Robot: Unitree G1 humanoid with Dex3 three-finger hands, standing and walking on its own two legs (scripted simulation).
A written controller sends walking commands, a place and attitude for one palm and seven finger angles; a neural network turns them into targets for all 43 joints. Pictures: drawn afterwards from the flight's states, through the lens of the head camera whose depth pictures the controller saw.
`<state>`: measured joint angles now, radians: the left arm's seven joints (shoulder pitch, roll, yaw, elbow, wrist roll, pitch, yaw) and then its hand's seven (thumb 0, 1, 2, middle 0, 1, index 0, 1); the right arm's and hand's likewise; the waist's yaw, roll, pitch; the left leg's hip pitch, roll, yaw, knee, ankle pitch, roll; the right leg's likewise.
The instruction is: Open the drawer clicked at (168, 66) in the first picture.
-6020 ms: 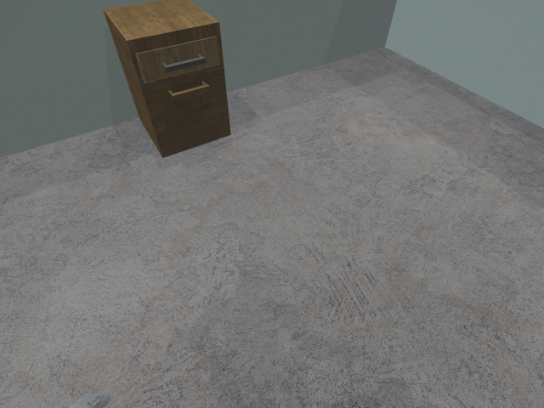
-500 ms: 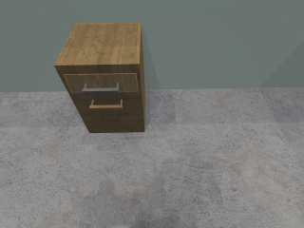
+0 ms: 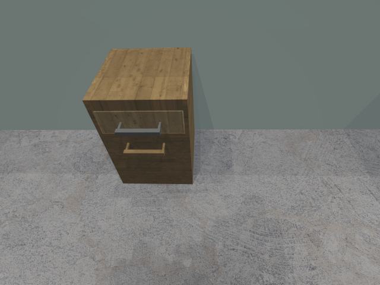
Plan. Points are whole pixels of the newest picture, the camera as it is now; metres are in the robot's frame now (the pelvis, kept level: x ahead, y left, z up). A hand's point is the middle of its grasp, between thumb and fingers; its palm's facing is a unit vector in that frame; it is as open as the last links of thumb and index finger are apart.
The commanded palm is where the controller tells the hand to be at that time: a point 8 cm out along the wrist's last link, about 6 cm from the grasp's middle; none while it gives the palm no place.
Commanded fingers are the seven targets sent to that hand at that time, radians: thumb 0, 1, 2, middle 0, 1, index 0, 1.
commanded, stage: take the last steps up to it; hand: left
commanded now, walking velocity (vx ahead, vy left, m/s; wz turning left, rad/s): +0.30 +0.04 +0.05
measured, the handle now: (138, 128) +0.76 +0.28 -0.23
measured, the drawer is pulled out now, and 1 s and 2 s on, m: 0.00 0.00 0.00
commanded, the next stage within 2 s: come to a stop and stand still in 0.58 s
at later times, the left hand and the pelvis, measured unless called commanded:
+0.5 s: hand out of the picture +0.06 +0.20 -0.18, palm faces +0.13 -0.98 -0.13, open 7.4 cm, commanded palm none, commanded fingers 0.00 0.90 0.90 -0.20 -0.30 -0.20 -0.30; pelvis +0.16 +0.05 +0.00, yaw +1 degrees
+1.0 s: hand (123, 208) +0.35 +0.23 -0.16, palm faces +0.01 -0.97 -0.23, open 7.4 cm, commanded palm none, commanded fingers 0.00 0.90 0.90 -0.20 -0.30 -0.20 -0.30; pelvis +0.26 +0.05 +0.01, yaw +1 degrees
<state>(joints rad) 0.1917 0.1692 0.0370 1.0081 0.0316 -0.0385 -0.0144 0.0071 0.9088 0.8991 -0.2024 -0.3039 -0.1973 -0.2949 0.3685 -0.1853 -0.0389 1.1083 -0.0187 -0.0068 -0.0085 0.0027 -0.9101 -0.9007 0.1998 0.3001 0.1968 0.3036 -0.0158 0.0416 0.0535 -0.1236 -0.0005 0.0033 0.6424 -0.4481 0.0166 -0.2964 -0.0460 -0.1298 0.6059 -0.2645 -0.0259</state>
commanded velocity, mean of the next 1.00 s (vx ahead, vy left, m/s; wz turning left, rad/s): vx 0.06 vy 0.02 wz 0.00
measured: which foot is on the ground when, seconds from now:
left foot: up 0.00-0.44, down 0.46-1.00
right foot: down 0.00-0.46, up 0.48-0.80, down 0.82-1.00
